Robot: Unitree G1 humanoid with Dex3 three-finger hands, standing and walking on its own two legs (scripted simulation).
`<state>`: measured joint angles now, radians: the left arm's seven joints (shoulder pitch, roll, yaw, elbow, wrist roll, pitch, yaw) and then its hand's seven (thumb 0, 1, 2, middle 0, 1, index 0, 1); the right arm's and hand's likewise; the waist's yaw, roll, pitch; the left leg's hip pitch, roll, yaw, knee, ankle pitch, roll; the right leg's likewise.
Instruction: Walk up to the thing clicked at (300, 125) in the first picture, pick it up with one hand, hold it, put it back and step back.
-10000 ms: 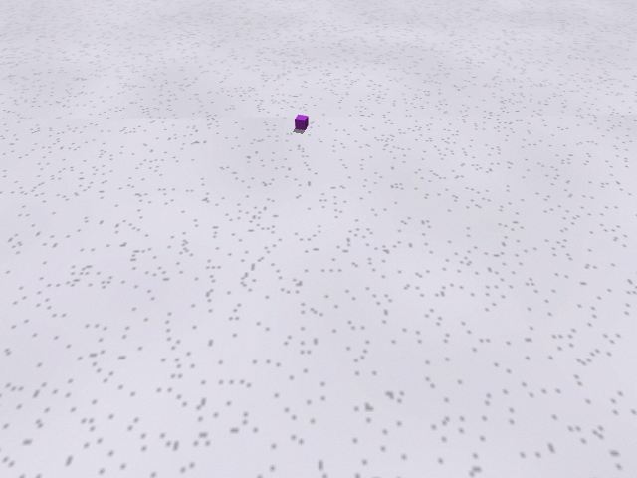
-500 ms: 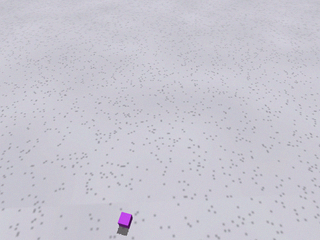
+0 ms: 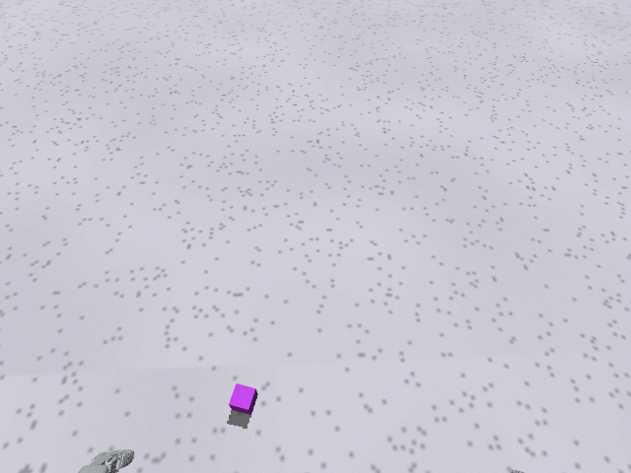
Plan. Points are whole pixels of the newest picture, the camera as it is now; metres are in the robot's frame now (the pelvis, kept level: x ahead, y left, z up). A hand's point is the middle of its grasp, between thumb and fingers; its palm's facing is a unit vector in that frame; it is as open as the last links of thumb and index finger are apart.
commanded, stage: rise first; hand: left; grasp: from above
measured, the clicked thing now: (243, 399) +0.43 +0.21 -0.74
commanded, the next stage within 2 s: none
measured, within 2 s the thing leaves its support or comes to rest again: neither
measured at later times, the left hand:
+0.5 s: hand out of the picture +0.14 +0.26 -0.22, palm faces -0.14 -0.89 -0.42, open 13.8 cm
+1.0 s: hand out of the picture +0.17 +0.27 -0.33, palm faces -0.40 -0.71 -0.59, open 14.0 cm
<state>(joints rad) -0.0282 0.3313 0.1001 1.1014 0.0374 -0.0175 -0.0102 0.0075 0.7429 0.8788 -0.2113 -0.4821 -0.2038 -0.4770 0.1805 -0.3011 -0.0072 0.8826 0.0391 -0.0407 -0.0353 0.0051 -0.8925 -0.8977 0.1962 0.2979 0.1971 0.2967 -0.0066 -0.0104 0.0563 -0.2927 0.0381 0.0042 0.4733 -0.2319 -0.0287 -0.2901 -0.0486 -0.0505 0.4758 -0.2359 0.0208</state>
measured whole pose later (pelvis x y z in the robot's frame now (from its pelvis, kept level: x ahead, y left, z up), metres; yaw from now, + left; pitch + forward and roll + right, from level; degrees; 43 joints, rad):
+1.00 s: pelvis -0.03 +0.01 -0.18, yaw -1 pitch +28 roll -2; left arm 0.08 0.39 0.10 0.54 0.48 0.03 0.01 0.00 -0.49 0.96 -0.08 -1.05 -0.07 -1.04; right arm 0.12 -0.27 -0.05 0.58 0.00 -0.20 0.01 0.01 -0.83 -0.88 0.20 0.30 0.20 0.30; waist -0.03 0.00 -0.18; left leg -1.41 0.04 -0.04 1.57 -0.65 -0.02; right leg -1.39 -0.06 -0.02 1.54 -0.64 0.03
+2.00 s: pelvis -0.09 +0.02 -0.42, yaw -5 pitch +32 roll -7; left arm -0.76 0.71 0.11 1.24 1.23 -0.39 0.25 0.00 -0.42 0.94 -0.07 -0.98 -0.10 -0.94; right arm 0.11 -0.27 -0.03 0.75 -0.11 0.00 0.12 0.00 -0.90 -0.90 0.20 0.30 0.20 0.30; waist -0.14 -0.01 -0.08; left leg -2.25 0.01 -0.14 2.35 -0.68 -0.02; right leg -2.18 -0.04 -0.03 2.27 -0.66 0.05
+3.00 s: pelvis -0.08 +0.01 -0.46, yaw -6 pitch +33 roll -7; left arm -0.99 0.76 0.03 1.53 1.44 -0.42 0.49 0.00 -0.43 0.92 -0.08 -1.04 -0.12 -0.99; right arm 0.08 -0.26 0.03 0.81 -0.21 -0.01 0.13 0.00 -0.92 -0.90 0.20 0.30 0.20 0.30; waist -0.24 -0.05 -0.05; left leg -2.34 0.00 -0.16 2.46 -0.70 -0.04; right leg -2.28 -0.03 -0.03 2.38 -0.67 0.05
